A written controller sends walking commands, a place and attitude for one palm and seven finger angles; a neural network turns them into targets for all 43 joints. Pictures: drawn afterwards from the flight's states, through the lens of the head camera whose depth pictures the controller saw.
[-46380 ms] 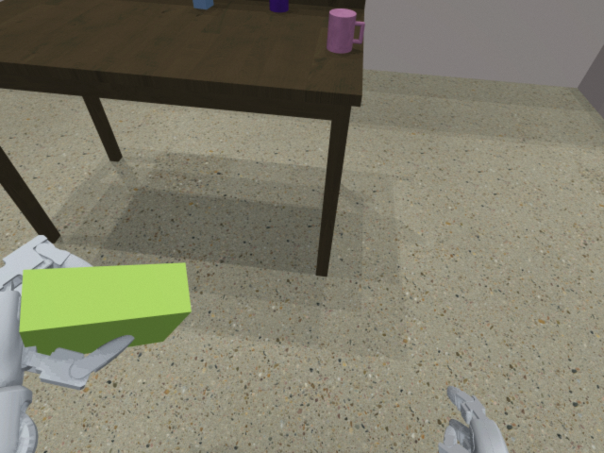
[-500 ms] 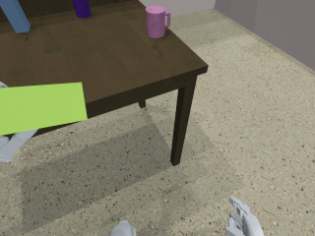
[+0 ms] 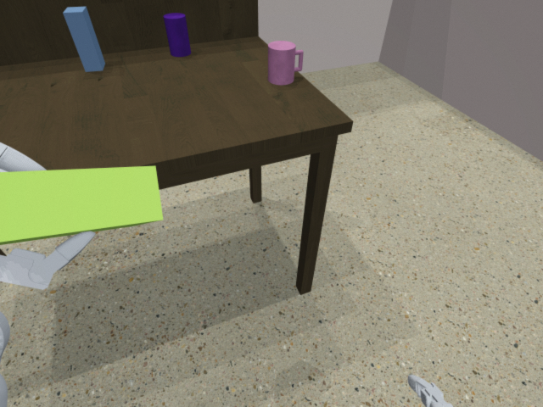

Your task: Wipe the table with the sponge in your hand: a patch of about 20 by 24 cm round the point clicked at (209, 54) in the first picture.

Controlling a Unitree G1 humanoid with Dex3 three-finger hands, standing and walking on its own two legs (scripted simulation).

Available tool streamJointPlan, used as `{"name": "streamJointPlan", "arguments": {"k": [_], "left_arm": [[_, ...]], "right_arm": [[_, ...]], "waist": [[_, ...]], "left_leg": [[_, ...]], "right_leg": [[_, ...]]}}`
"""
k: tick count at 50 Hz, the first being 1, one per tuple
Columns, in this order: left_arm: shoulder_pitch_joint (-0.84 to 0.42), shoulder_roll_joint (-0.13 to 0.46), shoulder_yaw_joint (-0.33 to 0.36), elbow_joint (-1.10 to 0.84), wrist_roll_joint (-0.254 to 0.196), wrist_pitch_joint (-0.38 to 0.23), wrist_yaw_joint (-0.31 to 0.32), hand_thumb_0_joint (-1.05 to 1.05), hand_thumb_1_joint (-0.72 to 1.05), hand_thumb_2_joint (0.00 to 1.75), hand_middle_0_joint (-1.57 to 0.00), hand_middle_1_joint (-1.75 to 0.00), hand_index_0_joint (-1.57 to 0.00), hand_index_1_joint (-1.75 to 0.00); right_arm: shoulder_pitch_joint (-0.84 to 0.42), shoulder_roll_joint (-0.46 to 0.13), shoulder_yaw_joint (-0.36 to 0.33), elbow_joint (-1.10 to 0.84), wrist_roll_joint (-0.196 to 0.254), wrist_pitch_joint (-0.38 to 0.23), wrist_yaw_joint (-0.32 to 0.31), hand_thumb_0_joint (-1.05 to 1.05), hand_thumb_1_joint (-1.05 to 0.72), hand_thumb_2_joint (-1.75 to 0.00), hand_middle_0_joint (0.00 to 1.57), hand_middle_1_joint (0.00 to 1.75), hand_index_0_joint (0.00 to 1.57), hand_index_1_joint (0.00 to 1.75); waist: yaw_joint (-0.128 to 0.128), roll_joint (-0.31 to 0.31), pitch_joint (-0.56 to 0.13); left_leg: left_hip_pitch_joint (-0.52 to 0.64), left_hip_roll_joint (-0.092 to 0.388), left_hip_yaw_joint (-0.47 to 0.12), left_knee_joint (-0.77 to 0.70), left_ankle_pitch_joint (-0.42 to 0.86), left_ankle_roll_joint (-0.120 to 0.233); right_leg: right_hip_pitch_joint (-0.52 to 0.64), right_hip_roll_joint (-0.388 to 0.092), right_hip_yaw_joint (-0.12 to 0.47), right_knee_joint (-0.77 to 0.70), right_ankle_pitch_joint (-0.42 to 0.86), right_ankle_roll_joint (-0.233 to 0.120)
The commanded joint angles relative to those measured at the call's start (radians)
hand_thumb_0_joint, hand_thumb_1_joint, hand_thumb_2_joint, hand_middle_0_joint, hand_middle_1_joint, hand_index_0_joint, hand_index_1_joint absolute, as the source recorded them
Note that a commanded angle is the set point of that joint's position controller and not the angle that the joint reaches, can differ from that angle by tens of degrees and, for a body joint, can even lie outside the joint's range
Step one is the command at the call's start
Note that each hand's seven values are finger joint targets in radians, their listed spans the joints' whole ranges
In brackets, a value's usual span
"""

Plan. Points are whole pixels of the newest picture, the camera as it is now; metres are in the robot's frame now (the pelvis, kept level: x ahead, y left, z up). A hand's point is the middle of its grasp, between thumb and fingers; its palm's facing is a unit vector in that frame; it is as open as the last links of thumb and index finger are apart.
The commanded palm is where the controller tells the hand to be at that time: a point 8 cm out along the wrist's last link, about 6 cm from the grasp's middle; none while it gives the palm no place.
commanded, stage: stop stepping back and stand still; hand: left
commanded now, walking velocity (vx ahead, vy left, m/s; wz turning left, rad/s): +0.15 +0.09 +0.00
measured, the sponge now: (98, 205) +0.25 +0.19 +0.25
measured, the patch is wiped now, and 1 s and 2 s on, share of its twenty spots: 0.95 0.95 0.95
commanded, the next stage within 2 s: stand and wait in 0.28 s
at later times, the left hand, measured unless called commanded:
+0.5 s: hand (84, 206) +0.23 +0.19 +0.27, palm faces +0.43 -0.82 -0.38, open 9.5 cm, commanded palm +0.17 +0.25 +0.29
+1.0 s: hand (54, 180) +0.25 +0.23 +0.28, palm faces +0.44 -0.81 -0.39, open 9.5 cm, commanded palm +0.20 +0.27 +0.29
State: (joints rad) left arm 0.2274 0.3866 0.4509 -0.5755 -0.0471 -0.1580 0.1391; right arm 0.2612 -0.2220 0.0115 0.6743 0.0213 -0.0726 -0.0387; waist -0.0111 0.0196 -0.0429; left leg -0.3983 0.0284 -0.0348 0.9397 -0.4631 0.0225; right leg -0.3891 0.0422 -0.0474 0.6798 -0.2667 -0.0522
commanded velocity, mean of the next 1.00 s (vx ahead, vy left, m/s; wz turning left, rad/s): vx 0.04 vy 0.00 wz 0.00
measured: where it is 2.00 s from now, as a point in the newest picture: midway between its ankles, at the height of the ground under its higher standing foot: outside the picture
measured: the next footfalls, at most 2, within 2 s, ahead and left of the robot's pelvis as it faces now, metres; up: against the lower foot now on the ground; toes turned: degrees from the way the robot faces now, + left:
right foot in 0.34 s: +0.04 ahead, -0.10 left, +0.00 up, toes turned -3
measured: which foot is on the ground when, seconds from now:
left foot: down 0.00-1.00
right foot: down 0.00-0.14, up 0.16-0.32, down 0.34-1.00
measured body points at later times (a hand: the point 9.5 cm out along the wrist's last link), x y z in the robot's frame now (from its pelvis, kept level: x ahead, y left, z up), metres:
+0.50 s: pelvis +0.00 -0.03 +0.02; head +0.01 -0.04 +0.47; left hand +0.20 +0.23 +0.29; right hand +0.16 -0.27 -0.08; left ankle +0.02 +0.12 -0.68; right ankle +0.00 -0.10 -0.72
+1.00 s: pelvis +0.02 +0.00 +0.02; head +0.04 +0.00 +0.47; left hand +0.22 +0.27 +0.29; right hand +0.20 -0.22 -0.06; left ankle +0.03 +0.13 -0.71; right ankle +0.00 -0.10 -0.71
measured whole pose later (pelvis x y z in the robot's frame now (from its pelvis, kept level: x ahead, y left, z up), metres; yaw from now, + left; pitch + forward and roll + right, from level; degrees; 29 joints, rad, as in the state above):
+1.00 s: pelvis +0.02 +0.00 +0.02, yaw -3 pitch +0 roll -1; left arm 0.33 0.44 0.46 -0.64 -0.06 -0.17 0.15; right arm 0.16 -0.19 0.03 0.59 0.02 -0.04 -0.05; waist 0.01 0.01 0.01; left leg -0.26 0.03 0.00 0.52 -0.27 -0.01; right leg -0.20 0.04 -0.02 0.47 -0.28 -0.03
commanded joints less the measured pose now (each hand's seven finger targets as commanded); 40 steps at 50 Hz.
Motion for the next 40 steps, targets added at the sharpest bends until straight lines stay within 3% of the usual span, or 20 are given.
{"name": "streamJointPlan", "arguments": {"k": [1,4,5,6,7,8,9,11,15,16,17,18,20,22,24,26,28,32,35,40], "left_arm": [[-0.197,0.293,0.137,-0.272,-0.011,-0.050,0.013,0.00,0.10,1.30,-1.20,-1.60,-1.20,-1.60],[-0.115,0.262,0.121,-0.254,-0.014,-0.048,0.037,0.00,0.10,1.30,-1.20,-1.60,-1.20,-1.60],[-0.127,0.262,0.119,-0.258,-0.016,-0.050,0.042,0.00,0.10,1.30,-1.20,-1.60,-1.20,-1.60],[-0.121,0.238,0.113,-0.247,-0.020,-0.050,0.045,0.00,0.10,1.30,-1.20,-1.60,-1.20,-1.60],[-0.183,0.283,0.156,-0.290,-0.002,-0.044,0.039,0.00,0.10,1.30,-1.20,-1.60,-1.20,-1.60],[-0.260,0.278,0.135,-0.223,-0.006,-0.046,0.035,0.00,0.10,1.30,-1.20,-1.60,-1.20,-1.60],[-0.249,0.270,0.124,-0.121,0.007,-0.039,0.032,0.00,0.10,1.30,-1.20,-1.60,-1.20,-1.60],[-0.179,0.223,0.085,-0.048,0.000,-0.021,0.028,0.00,0.10,1.30,-1.20,-1.60,-1.20,-1.60],[-0.082,0.206,0.071,-0.115,-0.018,-0.003,0.021,0.00,0.10,1.30,-1.20,-1.60,-1.20,-1.60],[-0.038,0.214,0.075,-0.123,-0.011,-0.002,0.015,0.00,0.10,1.30,-1.20,-1.60,-1.20,-1.60],[-0.050,0.247,0.097,-0.165,-0.012,-0.012,0.008,0.00,0.10,1.30,-1.20,-1.60,-1.20,-1.60],[-0.131,0.296,0.131,-0.221,-0.015,-0.038,0.012,0.00,0.10,1.30,-1.20,-1.60,-1.20,-1.60],[-0.076,0.275,0.149,-0.264,-0.028,-0.062,0.018,0.00,0.10,1.30,-1.20,-1.60,-1.20,-1.60],[-0.061,0.286,0.172,-0.326,-0.026,-0.078,0.028,0.00,0.10,1.30,-1.20,-1.60,-1.20,-1.60],[-0.032,0.255,0.157,-0.296,-0.026,-0.081,0.048,0.00,0.10,1.30,-1.20,-1.60,-1.20,-1.60],[-0.002,0.229,0.136,-0.225,-0.033,-0.074,0.057,0.00,0.10,1.30,-1.20,-1.60,-1.20,-1.60],[-0.056,0.227,0.125,-0.205,-0.032,-0.070,0.050,0.00,0.10,1.30,-1.20,-1.60,-1.20,-1.60],[-0.048,0.244,0.141,-0.154,-0.019,-0.049,0.034,0.00,0.10,1.30,-1.20,-1.60,-1.20,-1.60],[0.005,0.238,0.137,-0.211,-0.024,-0.056,0.022,0.00,0.10,1.30,-1.20,-1.60,-1.20,-1.60],[0.034,0.249,0.145,-0.321,-0.023,-0.066,0.026,0.00,0.10,1.30,-1.20,-1.60,-1.20,-1.60]], "right_arm": [[-0.163,-0.075,-0.034,-0.182,-0.007,-0.026,-0.012,0.00,-0.90,-0.90,0.20,0.30,0.20,0.30],[-0.171,-0.065,-0.012,-0.186,-0.018,-0.026,-0.035,0.00,-0.90,-0.90,0.20,0.30,0.20,0.30],[-0.179,-0.091,-0.015,-0.197,-0.026,-0.034,-0.042,0.00,-0.90,-0.90,0.20,0.30,0.20,0.30],[-0.178,-0.123,-0.030,-0.209,-0.027,-0.044,-0.045,0.00,-0.90,-0.90,0.20,0.30,0.20,0.30],[-0.172,-0.113,-0.034,-0.216,-0.014,-0.057,-0.036,0.00,-0.90,-0.90,0.20,0.30,0.20,0.30],[-0.128,-0.098,-0.039,-0.200,-0.001,-0.073,-0.029,0.00,-0.90,-0.90,0.20,0.30,0.20,0.30],[-0.124,-0.102,-0.038,-0.173,-0.002,-0.083,-0.015,0.00,-0.90,-0.90,0.20,0.30,0.20,0.30],[-0.146,-0.085,-0.029,-0.169,0.011,-0.085,-0.011,0.00,-0.90,-0.90,0.20,0.30,0.20,0.30],[-0.177,-0.105,-0.021,-0.214,-0.001,-0.071,-0.019,0.00,-0.90,-0.90,0.20,0.30,0.20,0.30],[-0.185,-0.099,-0.023,-0.227,-0.007,-0.065,-0.016,0.00,-0.90,-0.90,0.20,0.30,0.20,0.30],[-0.185,-0.090,-0.032,-0.232,-0.005,-0.054,-0.010,0.00,-0.90,-0.90,0.20,0.30,0.20,0.30],[-0.184,-0.088,-0.024,-0.222,-0.007,-0.054,-0.007,0.00,-0.90,-0.90,0.20,0.30,0.20,0.30],[-0.156,-0.095,-0.047,-0.208,0.005,-0.065,-0.001,0.00,-0.90,-0.90,0.20,0.30,0.20,0.30],[-0.170,-0.066,-0.035,-0.206,-0.001,-0.054,-0.011,0.00,-0.90,-0.90,0.20,0.30,0.20,0.30],[-0.173,-0.064,-0.030,-0.205,-0.009,-0.046,-0.024,0.00,-0.90,-0.90,0.20,0.30,0.20,0.30],[-0.194,-0.090,-0.046,-0.205,-0.004,-0.048,-0.036,0.00,-0.90,-0.90,0.20,0.30,0.20,0.30],[-0.206,-0.120,-0.064,-0.206,0.009,-0.038,-0.032,0.00,-0.90,-0.90,0.20,0.30,0.20,0.30],[-0.181,-0.110,-0.060,-0.215,0.016,-0.021,-0.017,0.00,-0.90,-0.90,0.20,0.30,0.20,0.30],[-0.200,-0.111,-0.060,-0.242,0.012,-0.014,-0.010,0.00,-0.90,-0.90,0.20,0.30,0.20,0.30],[-0.207,-0.110,-0.051,-0.258,0.003,-0.016,-0.007,0.00,-0.90,-0.90,0.20,0.30,0.20,0.30]], "waist": [[-0.024,-0.089,-0.026],[-0.023,-0.060,-0.072],[-0.020,0.057,-0.056],[-0.021,0.250,-0.033],[0.015,0.311,-0.129],[-0.031,0.270,-0.020],[-0.019,0.186,0.033],[-0.002,0.140,0.035],[0.018,0.114,-0.029],[0.016,-0.029,-0.013],[0.016,-0.237,-0.027],[0.001,-0.216,-0.042],[-0.005,-0.123,-0.084],[-0.005,-0.051,-0.111],[-0.006,-0.045,-0.136],[0.002,0.004,-0.092],[0.014,-0.001,-0.064],[-0.005,0.007,-0.115],[0.004,-0.032,-0.134],[0.010,0.085,-0.145]], "left_leg": [[0.040,0.055,-0.030,-0.003,0.042,0.016],[0.267,-0.004,0.092,-0.362,-0.005,0.034],[0.211,0.034,-0.007,-0.488,-0.131,0.063],[0.207,0.165,-0.232,-0.641,-0.276,0.117],[0.097,0.236,-0.222,-0.742,-0.215,0.151],[0.017,0.297,-0.382,-0.790,-0.334,0.204],[0.013,0.305,-0.381,-0.785,-0.336,0.205],[0.058,0.259,-0.251,-0.720,-0.259,0.155],[-0.054,0.155,-0.064,-0.547,-0.193,0.055],[-0.148,0.076,0.023,-0.327,-0.105,0.033],[-0.231,0.004,0.075,-0.038,-0.020,0.001],[-0.247,0.006,0.047,0.094,0.032,-0.016],[-0.205,0.033,-0.041,0.122,0.093,-0.026],[-0.074,0.048,-0.014,-0.100,0.100,-0.015],[0.109,0.016,0.042,-0.340,0.259,-0.004],[0.215,0.045,-0.011,-0.458,0.373,0.011],[0.219,0.096,-0.071,-0.436,0.357,0.023],[0.198,0.051,-0.003,-0.354,0.531,-0.003],[0.207,0.062,-0.013,-0.385,0.587,0.000],[0.230,0.094,-0.051,-0.441,0.625,0.009]], "right_leg": [[-0.122,-0.347,0.460,-0.453,-0.413,-0.111],[-0.173,-0.223,0.242,-0.338,-0.487,-0.052],[-0.145,-0.149,0.186,-0.220,-0.477,-0.027],[-0.175,-0.035,0.083,0.031,-0.355,0.015],[-0.056,0.056,-0.064,0.375,-0.266,0.058],[-0.161,0.003,0.040,0.516,-0.203,0.062],[-0.241,-0.042,0.085,0.529,-0.174,0.058],[-0.204,-0.070,0.051,0.339,-0.180,0.054],[0.245,-0.011,-0.049,-0.209,-0.108,0.044],[0.302,-0.074,0.074,-0.302,-0.086,0.003],[0.299,-0.261,0.412,-0.441,-0.157,-0.084],[0.289,-0.381,0.549,-0.483,0.026,-0.133],[0.293,-0.363,0.479,-0.403,0.284,-0.103],[0.273,-0.337,0.331,-0.313,0.452,-0.105],[0.245,-0.275,0.244,-0.266,0.392,-0.060],[0.185,-0.190,0.192,-0.243,0.262,-0.001],[0.139,-0.139,0.192,-0.278,0.159,0.032],[0.255,-0.170,0.186,-0.232,0.497,0.014],[0.281,-0.148,0.143,-0.227,0.491,0.027],[0.250,-0.103,0.113,-0.218,0.380,0.033]]}}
